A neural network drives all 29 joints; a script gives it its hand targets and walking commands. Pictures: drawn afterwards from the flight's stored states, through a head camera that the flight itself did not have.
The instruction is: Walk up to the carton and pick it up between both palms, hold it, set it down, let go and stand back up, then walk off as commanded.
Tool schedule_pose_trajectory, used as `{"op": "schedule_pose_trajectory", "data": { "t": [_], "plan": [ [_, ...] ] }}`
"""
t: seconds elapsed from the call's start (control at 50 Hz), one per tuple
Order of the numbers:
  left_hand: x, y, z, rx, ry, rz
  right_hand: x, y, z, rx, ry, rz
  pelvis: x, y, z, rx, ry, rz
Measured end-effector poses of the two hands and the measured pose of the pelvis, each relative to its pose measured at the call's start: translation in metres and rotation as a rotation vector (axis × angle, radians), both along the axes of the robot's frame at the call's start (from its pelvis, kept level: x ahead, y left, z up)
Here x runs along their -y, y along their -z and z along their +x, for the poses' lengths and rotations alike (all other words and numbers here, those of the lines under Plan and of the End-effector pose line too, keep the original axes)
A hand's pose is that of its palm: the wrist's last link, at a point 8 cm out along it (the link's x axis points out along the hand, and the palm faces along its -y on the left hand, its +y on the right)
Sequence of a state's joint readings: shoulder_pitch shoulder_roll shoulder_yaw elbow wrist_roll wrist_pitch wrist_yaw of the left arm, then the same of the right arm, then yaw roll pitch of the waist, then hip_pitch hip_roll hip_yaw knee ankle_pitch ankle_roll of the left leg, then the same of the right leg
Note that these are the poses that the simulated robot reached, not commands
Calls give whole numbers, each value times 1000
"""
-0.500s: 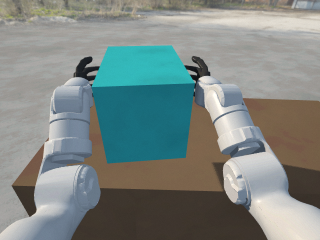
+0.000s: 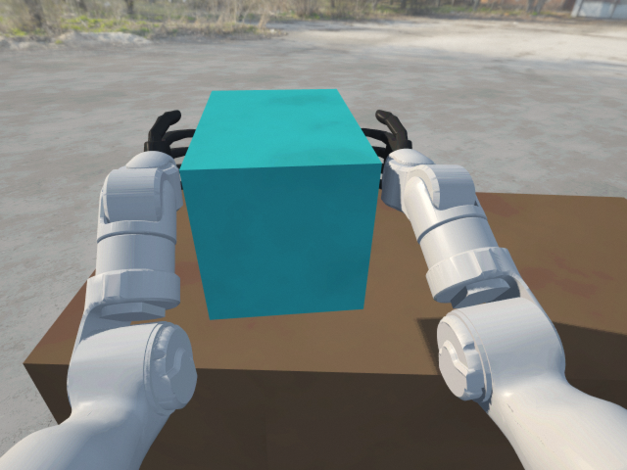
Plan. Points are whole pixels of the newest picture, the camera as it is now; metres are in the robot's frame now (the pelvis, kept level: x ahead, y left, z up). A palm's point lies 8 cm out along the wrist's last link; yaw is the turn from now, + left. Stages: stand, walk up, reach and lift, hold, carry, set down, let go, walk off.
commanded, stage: hold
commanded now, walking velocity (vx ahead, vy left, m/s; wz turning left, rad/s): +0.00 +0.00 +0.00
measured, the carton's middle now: (280, 190) +0.42 +0.02 +0.24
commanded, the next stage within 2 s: none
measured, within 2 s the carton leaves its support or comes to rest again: neither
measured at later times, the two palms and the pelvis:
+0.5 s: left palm (161, 170) +0.38 +0.16 +0.29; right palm (395, 168) +0.37 -0.12 +0.29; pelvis +0.00 +0.00 +0.00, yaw +0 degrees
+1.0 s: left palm (160, 170) +0.38 +0.16 +0.29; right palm (395, 168) +0.37 -0.12 +0.29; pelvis +0.00 +0.00 +0.00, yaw +0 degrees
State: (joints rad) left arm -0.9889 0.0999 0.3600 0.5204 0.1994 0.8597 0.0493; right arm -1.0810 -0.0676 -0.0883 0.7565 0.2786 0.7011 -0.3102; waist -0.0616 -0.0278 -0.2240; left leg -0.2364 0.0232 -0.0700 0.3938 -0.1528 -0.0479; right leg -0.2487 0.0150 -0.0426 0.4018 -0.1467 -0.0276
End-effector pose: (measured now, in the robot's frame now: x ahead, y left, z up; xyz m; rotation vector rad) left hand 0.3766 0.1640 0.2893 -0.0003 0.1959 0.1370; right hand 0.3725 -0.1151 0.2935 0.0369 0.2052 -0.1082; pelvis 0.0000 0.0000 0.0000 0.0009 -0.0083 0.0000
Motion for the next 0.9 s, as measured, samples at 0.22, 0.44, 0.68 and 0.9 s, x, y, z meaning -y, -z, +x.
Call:
{"op": "schedule_pose_trajectory", "data": {
  "t": [0.22, 0.44, 0.68, 0.9],
  "plan": [
    [0, 0, 0, -1, 0, 0, 0, 0, 0, -3, 0, -1, 0, 0, 0, 0, 0, 0],
    [0, 0, 0, 0, 0, 1, 0, 1, 0, -4, 0, -1, 0, 0, 0, 0, 0, 0],
    [0, 0, 0, 0, -1, 1, 0, 1, 0, -6, -1, -1, 0, 0, 0, 0, 0, 0],
    [0, 0, 0, 0, -1, 1, 0, 1, 0, -7, -2, 0, 0, 0, 0, 1, -1, 0]
  ]
}}
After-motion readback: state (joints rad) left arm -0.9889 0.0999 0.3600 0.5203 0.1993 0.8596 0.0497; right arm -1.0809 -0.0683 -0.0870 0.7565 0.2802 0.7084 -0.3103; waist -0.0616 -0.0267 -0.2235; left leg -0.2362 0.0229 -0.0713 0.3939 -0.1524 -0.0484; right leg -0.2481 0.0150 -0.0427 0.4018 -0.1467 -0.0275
